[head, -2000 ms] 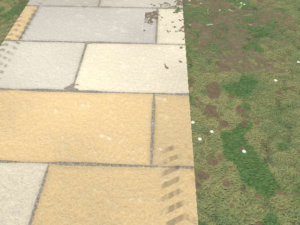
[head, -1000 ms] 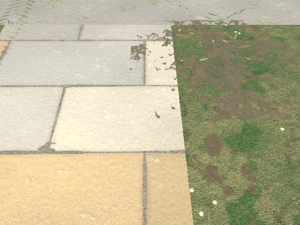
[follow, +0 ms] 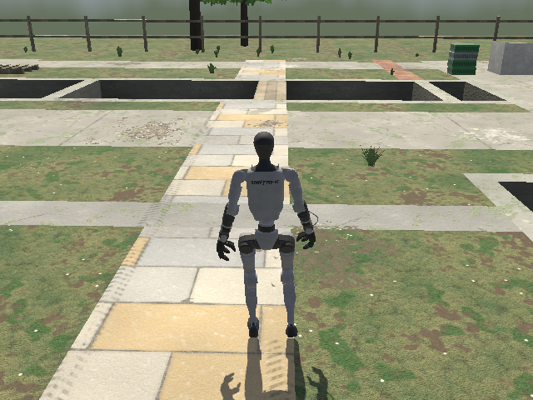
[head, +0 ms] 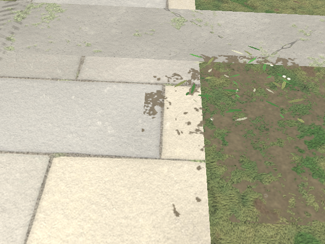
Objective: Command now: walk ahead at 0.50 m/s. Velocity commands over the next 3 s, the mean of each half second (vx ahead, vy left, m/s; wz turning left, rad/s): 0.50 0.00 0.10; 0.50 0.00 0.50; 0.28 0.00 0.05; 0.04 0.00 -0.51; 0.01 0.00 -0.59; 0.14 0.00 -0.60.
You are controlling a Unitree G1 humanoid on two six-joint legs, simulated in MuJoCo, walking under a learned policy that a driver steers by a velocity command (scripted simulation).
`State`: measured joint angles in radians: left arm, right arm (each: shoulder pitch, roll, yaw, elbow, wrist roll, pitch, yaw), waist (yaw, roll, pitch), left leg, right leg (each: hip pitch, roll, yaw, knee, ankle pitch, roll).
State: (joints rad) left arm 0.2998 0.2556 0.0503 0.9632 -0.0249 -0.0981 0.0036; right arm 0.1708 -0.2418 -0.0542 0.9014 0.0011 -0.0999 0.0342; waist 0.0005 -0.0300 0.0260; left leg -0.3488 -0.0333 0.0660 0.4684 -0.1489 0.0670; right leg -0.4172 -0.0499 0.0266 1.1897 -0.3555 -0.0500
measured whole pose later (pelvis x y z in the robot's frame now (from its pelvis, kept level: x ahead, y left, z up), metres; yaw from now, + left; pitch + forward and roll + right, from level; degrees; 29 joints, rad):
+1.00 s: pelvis +0.52 +0.03 -0.02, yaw +20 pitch +1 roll -2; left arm 0.31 0.27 0.09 0.96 -0.01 -0.05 0.02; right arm 0.05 -0.25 -0.09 0.77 0.03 -0.03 0.05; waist 0.03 0.01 0.05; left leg -0.51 0.01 0.07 0.64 -0.14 0.12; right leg 0.02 -0.13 -0.29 0.60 -0.46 0.06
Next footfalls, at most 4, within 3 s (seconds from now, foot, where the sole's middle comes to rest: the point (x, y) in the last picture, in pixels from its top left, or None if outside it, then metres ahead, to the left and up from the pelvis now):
0.42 right None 0.42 -0.15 -0.77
0.98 left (127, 205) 0.63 0.16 -0.77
1.48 right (147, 153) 0.90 0.08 -0.77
1.90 left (100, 165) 0.83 0.30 -0.77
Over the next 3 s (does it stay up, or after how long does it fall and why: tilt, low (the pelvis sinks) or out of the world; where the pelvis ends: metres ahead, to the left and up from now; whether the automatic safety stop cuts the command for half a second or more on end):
stays up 0.85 0.14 0.01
